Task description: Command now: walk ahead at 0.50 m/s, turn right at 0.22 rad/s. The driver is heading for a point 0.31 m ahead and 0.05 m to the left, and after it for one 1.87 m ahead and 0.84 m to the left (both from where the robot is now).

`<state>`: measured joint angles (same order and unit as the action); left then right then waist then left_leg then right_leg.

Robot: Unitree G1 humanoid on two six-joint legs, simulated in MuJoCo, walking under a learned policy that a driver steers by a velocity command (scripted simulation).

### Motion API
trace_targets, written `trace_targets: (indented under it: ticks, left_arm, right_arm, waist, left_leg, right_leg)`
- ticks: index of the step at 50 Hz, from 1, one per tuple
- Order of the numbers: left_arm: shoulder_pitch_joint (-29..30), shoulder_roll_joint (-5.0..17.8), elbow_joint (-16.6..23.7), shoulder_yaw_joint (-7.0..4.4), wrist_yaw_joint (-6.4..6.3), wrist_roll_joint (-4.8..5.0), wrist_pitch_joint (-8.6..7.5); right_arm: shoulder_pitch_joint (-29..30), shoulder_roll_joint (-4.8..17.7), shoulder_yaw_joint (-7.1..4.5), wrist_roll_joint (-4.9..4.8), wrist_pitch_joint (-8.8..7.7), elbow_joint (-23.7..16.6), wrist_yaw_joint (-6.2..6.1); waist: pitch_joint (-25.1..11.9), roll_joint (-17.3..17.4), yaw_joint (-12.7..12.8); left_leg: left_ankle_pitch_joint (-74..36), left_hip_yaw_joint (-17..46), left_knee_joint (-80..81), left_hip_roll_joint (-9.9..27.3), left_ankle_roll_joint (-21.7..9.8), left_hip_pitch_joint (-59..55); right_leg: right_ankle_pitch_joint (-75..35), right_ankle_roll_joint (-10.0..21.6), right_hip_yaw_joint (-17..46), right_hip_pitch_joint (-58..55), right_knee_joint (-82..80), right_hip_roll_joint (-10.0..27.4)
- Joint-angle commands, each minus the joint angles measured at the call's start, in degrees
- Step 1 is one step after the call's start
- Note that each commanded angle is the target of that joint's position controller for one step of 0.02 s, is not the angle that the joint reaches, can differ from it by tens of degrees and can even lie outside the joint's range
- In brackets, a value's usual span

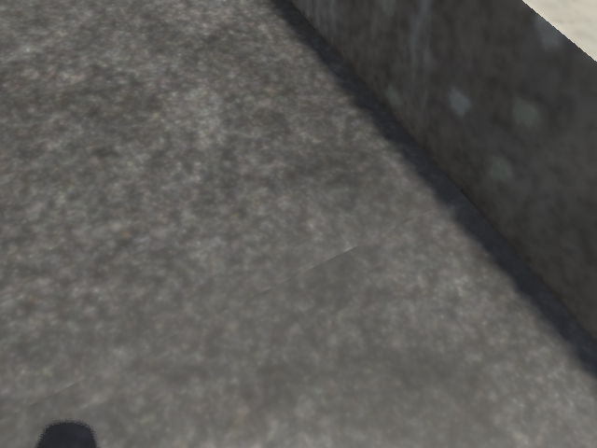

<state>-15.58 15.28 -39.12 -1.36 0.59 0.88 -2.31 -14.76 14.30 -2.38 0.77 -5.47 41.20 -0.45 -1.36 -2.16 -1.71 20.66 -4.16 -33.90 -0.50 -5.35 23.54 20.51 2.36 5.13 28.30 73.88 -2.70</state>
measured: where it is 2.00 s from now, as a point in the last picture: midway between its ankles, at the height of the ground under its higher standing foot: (147, 272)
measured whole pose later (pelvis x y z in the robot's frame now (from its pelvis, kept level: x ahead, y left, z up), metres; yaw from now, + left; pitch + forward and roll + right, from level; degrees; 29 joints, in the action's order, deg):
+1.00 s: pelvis +0.48 +0.06 +0.07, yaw +24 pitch +2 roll +0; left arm -8.5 15.1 -40.4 -2.2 -0.2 0.4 -6.6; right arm -18.7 15.2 -3.1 0.0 -2.0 39.6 1.3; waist -0.3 -1.1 -1.2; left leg 22.3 -1.3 -30.6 -6.0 -7.9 19.4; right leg 16.8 -0.3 2.7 34.7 80.0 4.9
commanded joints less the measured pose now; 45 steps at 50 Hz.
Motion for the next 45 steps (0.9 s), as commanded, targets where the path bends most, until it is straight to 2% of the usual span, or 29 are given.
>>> trace_targets:
  ticks: [1, 5, 8, 9, 11, 13, 14, 15, 16, 17, 18, 19, 20, 22, 24, 26, 27, 28, 29, 31, 35, 37, 39, 40, 41, 42, 43, 44, 45]
  left_arm:
    - [-2.1, 1.4, 4.7, -0.48, 0.78, 0.26, -0.48]
    - [2.9, 0.6, 6.4, 0.44, 0.47, -0.64, -0.16]
    - [9.2, -0.8, 7.9, 1.19, 0.67, -0.04, -0.70]
    - [10.8, -0.2, 8.2, 0.96, 0.72, 0.15, -0.92]
    - [12.3, 2.0, 8.6, 0.10, 0.90, 0.48, -1.29]
    - [9.4, 3.4, 7.6, -0.90, 0.92, 0.72, -1.74]
    - [4.6, 4.6, 5.7, -1.85, 0.82, 0.57, -1.84]
    - [-4.3, 7.1, 3.2, -3.47, 0.39, 0.66, -1.97]
    - [-12.0, 12.4, 2.7, -4.84, -0.30, -0.31, -1.67]
    - [-14.3, 14.8, 4.1, -4.47, -0.38, -0.83, -0.83]
    - [-15.2, 13.1, 1.9, -4.88, 0.05, -0.48, -1.06]
    - [-10.8, 9.9, 1.2, -3.81, 0.16, 0.49, -1.66]
    - [-6.3, 6.3, 0.7, -2.57, 0.33, 0.00, -2.00]
    - [-0.8, 1.8, -0.4, -1.34, 0.73, -1.62, -2.72]
    - [-2.3, -0.3, -2.5, -1.02, 0.69, -1.84, -3.20]
    - [-2.9, 1.8, -4.3, -1.53, 0.03, -2.29, -3.20]
    - [-3.3, 2.0, -4.9, -1.53, -0.44, -2.58, -3.09]
    - [-4.6, 0.8, -5.6, -1.20, -0.67, -2.57, -2.88]
    - [-5.0, 3.0, -6.1, -1.59, -1.17, -2.71, -2.71]
    - [-5.7, 3.6, -6.8, -1.78, -2.09, -2.81, -2.34]
    - [-9.6, 6.6, -8.3, -2.66, -3.11, -1.66, -0.93]
    - [-7.8, 8.4, -8.3, -3.05, -3.23, -1.12, 0.06]
    - [-7.7, 11.4, -8.4, -3.65, -3.23, -0.71, 0.49]
    - [-6.2, 12.9, -8.3, -4.00, -3.08, -0.48, 0.63]
    - [-4.1, 13.0, -7.6, -3.94, -2.80, 0.36, 0.37]
    - [-3.1, 10.1, -5.4, -3.11, -3.00, -0.49, -0.67]
    - [-7.0, -0.5, -1.9, -0.07, -1.32, -3.70, -2.70]
    - [2.0, 4.5, 0.4, -1.39, -0.34, -0.83, -5.13]
    - [7.8, 5.8, 1.8, -2.09, -0.33, 2.06, -6.26]
  right_arm:
    - [-0.5, 1.2, 0.09, 0.08, -1.02, -0.6, 0.23]
    - [-2.3, 5.5, -0.85, -0.67, -0.85, 1.5, -0.34]
    - [-3.5, 8.7, -1.58, -1.54, 0.05, 1.6, -0.99]
    - [-4.8, 10.5, -2.11, -1.90, 0.44, 1.8, -0.94]
    - [-6.6, 12.0, -2.63, -2.29, 1.12, 2.5, -0.73]
    - [-6.4, 11.7, -2.51, -2.40, 1.92, 3.0, -0.59]
    - [-6.1, 10.6, -2.08, -1.85, 2.34, 3.0, -0.43]
    - [-5.2, 7.6, -0.98, -1.02, 2.28, 2.6, -0.15]
    - [-6.2, 1.8, 0.93, 0.61, 1.88, 0.3, 0.44]
    - [-11.5, -2.8, 2.07, -0.12, 1.15, -0.2, 0.56]
    - [-9.3, 2.4, 0.50, -3.41, 1.17, 0.1, 0.67]
    - [-2.4, 5.9, -0.61, -3.99, 1.42, -1.8, 0.30]
    - [1.0, 5.7, -0.72, -3.14, 1.75, -2.5, -0.02]
    - [-1.7, 4.0, -0.93, -2.76, 2.74, -1.7, 0.10]
    - [-2.1, 1.7, -0.65, -2.94, 3.83, -1.6, 0.78]
    - [-1.0, 0.7, -0.35, -2.78, 4.66, -3.2, 0.86]
    - [0.7, 0.7, -0.25, -2.44, 4.91, -4.2, 0.89]
    - [2.4, 0.7, -0.21, -2.02, 5.11, -4.7, 1.06]
    - [4.1, 0.0, 0.22, -1.81, 5.16, -6.4, 1.18]
    - [8.4, 0.6, 0.39, -1.53, 5.16, -8.7, 1.60]
    - [17.8, -1.9, 1.70, -1.72, 4.88, -12.9, 3.33]
    - [17.6, -2.2, 1.86, -1.77, 4.67, -13.8, 4.05]
    - [14.1, 0.9, 0.35, -1.68, 5.07, -14.0, 3.95]
    - [7.9, 3.8, -1.15, -2.20, 5.20, -13.0, 3.76]
    - [-2.3, 7.8, -3.33, -2.69, 5.47, -10.1, 3.22]
    - [-10.1, 12.8, -5.49, -2.84, 6.23, -7.1, 2.00]
    - [-8.9, 17.9, -5.45, -3.51, 6.15, -7.3, 1.15]
    - [-12.0, 14.5, -4.81, -2.52, 5.28, -7.5, 0.94]
    - [-10.0, 11.3, -3.82, -1.27, 3.80, -6.0, 0.93]
  waist:
    - [0.8, 6.9, 3.9]
    - [2.2, 6.0, 3.5]
    - [1.8, 8.3, 1.0]
    - [1.8, 8.7, 0.0]
    - [2.8, 8.8, -1.0]
    - [3.4, 8.8, 1.0]
    - [1.9, 8.6, 3.4]
    - [-2.7, 6.4, 7.7]
    - [-10.8, -7.0, 9.2]
    - [-16.4, -16.3, 6.8]
    - [-14.4, -11.9, 8.5]
    - [-4.8, -5.7, 7.4]
    - [-0.2, -3.6, 6.0]
    - [2.1, -5.5, 1.4]
    - [1.6, -4.0, 1.1]
    - [2.6, -3.3, 0.2]
    - [3.3, -2.6, 0.4]
    - [3.6, -0.8, 1.2]
    - [4.1, -2.8, 0.9]
    - [5.1, -1.2, 2.0]
    - [6.9, -0.8, 5.8]
    - [6.1, -2.7, 3.9]
    - [0.8, -7.9, 0.7]
    - [-3.2, -9.9, -3.4]
    - [-8.7, -9.1, -9.0]
    - [-11.4, -1.9, -11.0]
    - [-19.1, 16.9, -2.3]
    - [-23.6, 10.4, -7.8]
    - [-9.2, 5.5, -6.5]
  left_leg:
    - [0.0, 18.2, 22.2, 12.3, -7.1, -8.1]
    - [-6.7, 10.2, 24.5, 12.1, -8.4, -7.8]
    - [-8.6, 7.2, 25.3, 10.9, -7.0, -6.4]
    - [-8.6, 8.0, 25.3, 11.6, -7.0, -7.8]
    - [-5.5, 10.4, 23.8, 14.0, -6.9, -11.3]
    - [-2.6, 12.3, 20.7, 15.1, -6.0, -12.3]
    - [-4.6, 11.5, 15.8, 13.6, -5.0, -10.9]
    - [-10.1, 8.4, 3.6, 10.1, -3.0, -6.0]
    - [2.3, 4.0, -19.1, 4.7, 0.8, 7.5]
    - [16.7, 7.7, -35.7, -0.2, 3.1, 19.6]
    - [11.5, 10.9, -46.5, -0.1, 3.7, 27.4]
    - [7.8, 9.8, -51.9, 2.8, 3.6, 32.2]
    - [1.8, 9.2, -52.2, 4.9, 3.6, 32.3]
    - [-5.7, 10.4, -51.6, 6.7, 3.8, 26.7]
    - [-8.3, 9.8, -54.5, 6.6, 3.7, 26.1]
    - [-10.0, 10.4, -56.2, 6.1, 4.7, 29.2]
    - [-10.7, 10.7, -56.2, 5.8, 5.2, 31.3]
    - [-10.7, 10.0, -55.9, 5.4, 4.9, 33.3]
    - [-11.8, 10.0, -53.3, 5.3, 5.5, 34.5]
    - [-12.7, 8.8, -47.1, 5.8, 5.6, 36.1]
    - [-7.1, 1.0, -32.9, 6.9, 3.2, 34.0]
    - [-0.1, -3.6, -26.4, 4.9, 0.5, 26.3]
    - [6.6, -8.7, -23.3, -0.8, -2.2, 13.9]
    - [6.1, -8.8, -18.4, -3.6, -3.9, 4.7]
    - [-1.8, -7.2, -7.4, -6.3, -5.8, -11.5]
    - [-4.1, 8.7, -2.6, 0.1, -7.9, -31.0]
    - [3.5, 39.3, 4.5, 14.3, -16.1, -46.1]
    - [21.5, 58.7, 20.5, 19.1, -19.0, -44.9]
    - [20.1, 53.3, 22.7, 19.2, -16.3, -36.7]
  right_leg:
    - [-5.6, 0.0, 1.1, 10.6, 3.3, 6.0]
    - [-11.5, -3.3, -2.7, 12.2, -9.0, 7.8]
    - [-12.5, -4.9, -5.3, 2.8, -26.3, 7.2]
    - [-10.9, -5.4, -5.9, 1.1, -30.1, 6.4]
    - [-8.4, -5.2, -6.2, -0.2, -35.5, 5.6]
    - [-8.8, -4.2, -6.8, -5.0, -41.4, 4.6]
    - [-8.3, -3.3, -8.0, -11.5, -42.9, 3.2]
    - [-8.7, -2.0, -5.8, -24.2, -43.2, 4.6]
    - [-4.7, 1.5, 10.4, -40.1, -44.9, 18.6]
    - [1.7, 7.0, 30.3, -47.7, -51.5, 27.5]
    - [25.6, 11.4, 42.3, -43.3, -62.4, 29.9]
    - [26.2, 9.6, 35.7, -37.1, -62.8, 27.9]
    - [15.8, 7.8, 25.1, -30.1, -61.3, 25.0]
    - [0.2, 5.1, 10.2, -21.0, -61.4, 19.1]
    - [-8.3, 4.3, 1.8, -19.3, -61.6, 17.8]
    - [-10.0, 5.7, -0.8, -18.1, -63.6, 19.2]
    - [-11.5, 6.0, -2.5, -18.5, -63.9, 19.6]
    - [-14.7, 5.0, -6.1, -20.0, -62.9, 17.7]
    - [-14.2, 5.8, -5.7, -20.3, -63.8, 19.3]
    - [-16.1, 5.3, -8.5, -23.2, -64.3, 19.8]
    - [-20.8, 4.6, -12.6, -30.3, -65.9, 21.9]
    - [-39.8, 3.8, -16.9, -31.2, -62.5, 21.6]
    - [-72.8, 3.6, -18.6, -32.3, -53.2, 21.8]
    - [-81.8, 3.2, -18.7, -32.3, -44.8, 21.8]
    - [-77.6, 1.5, -19.3, -28.3, -33.8, 19.3]
    - [-42.0, -1.6, -16.9, -10.2, -16.7, 15.9]
    - [13.3, -4.4, -8.6, 11.0, 1.4, 4.9]
    - [9.0, -4.4, 2.8, 18.9, 10.4, 1.8]
    - [4.1, -3.2, 1.4, 25.6, 13.1, 4.2]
